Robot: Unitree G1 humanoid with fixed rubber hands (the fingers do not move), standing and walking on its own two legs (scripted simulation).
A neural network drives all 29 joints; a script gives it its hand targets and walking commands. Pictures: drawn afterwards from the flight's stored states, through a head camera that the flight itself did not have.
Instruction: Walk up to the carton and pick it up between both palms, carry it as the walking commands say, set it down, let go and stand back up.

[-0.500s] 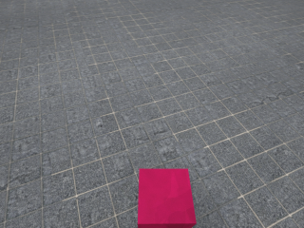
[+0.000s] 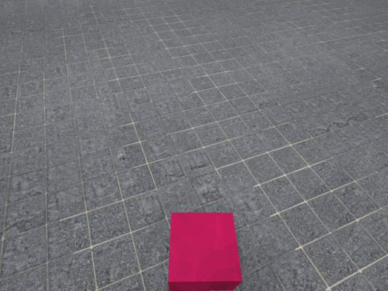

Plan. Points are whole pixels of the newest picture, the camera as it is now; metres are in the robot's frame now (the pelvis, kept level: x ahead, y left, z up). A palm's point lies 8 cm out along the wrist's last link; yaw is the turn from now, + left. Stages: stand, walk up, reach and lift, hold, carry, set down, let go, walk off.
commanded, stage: stand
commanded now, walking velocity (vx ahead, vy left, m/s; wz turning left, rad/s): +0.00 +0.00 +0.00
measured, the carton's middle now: (201, 251) +0.41 -0.07 -0.67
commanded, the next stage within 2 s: reach and lift in 0.68 s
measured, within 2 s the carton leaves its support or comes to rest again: neither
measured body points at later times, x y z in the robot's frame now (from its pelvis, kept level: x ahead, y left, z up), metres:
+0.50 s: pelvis -0.01 +0.00 +0.00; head +0.00 +0.00 +0.45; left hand +0.01 +0.23 -0.16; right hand -0.03 -0.23 -0.15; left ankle -0.09 +0.05 -0.74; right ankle +0.01 -0.12 -0.74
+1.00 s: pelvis -0.04 -0.01 -0.03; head +0.05 +0.00 +0.41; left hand +0.16 +0.21 -0.16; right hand +0.12 -0.25 -0.15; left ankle -0.09 +0.05 -0.74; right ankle +0.01 -0.12 -0.74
